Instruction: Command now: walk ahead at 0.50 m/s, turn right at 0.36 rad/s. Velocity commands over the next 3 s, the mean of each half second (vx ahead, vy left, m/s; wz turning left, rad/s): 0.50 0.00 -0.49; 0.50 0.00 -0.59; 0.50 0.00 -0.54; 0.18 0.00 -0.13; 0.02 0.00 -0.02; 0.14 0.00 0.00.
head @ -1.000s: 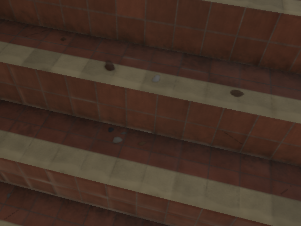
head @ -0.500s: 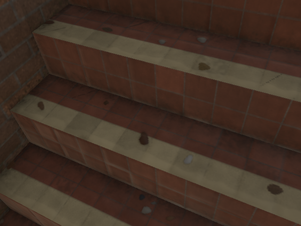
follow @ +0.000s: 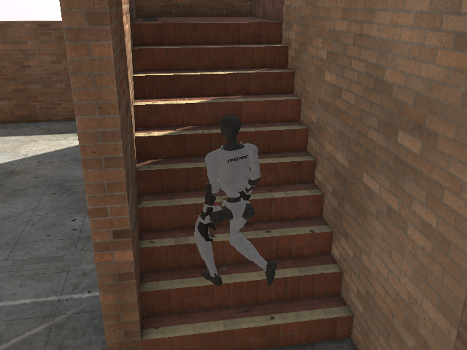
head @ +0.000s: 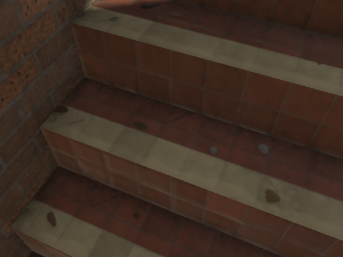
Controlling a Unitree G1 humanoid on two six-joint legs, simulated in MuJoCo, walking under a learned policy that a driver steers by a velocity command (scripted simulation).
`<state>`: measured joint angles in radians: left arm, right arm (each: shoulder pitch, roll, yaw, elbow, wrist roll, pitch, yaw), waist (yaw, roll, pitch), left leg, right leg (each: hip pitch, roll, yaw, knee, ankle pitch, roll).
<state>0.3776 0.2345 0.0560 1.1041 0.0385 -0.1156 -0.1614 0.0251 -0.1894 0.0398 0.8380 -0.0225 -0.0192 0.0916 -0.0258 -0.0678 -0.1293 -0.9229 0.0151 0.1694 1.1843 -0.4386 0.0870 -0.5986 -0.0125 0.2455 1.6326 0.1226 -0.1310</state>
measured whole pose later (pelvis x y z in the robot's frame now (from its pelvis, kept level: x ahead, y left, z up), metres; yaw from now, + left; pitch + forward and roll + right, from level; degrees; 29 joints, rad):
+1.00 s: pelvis +0.48 +0.02 +0.39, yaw -32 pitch +7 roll +1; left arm 0.35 0.22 0.06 1.10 0.04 -0.09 -0.13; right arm -0.06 -0.13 0.05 0.79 -0.03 -0.06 0.05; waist 0.00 -0.07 -0.17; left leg -0.94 0.05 0.08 1.31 -0.50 0.04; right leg -0.62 0.09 0.23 1.45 0.01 -0.17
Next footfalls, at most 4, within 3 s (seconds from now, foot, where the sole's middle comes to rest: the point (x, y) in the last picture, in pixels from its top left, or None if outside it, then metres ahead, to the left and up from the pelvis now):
0.44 right None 0.29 -0.10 -0.46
0.90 left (154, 136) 0.66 0.06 -0.25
1.54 right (307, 63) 0.72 -0.33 -0.05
2.06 left None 1.00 -0.27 0.15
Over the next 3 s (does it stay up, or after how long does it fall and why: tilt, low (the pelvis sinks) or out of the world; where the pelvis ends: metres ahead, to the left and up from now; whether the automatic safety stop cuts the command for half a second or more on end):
stays up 0.81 -0.29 0.75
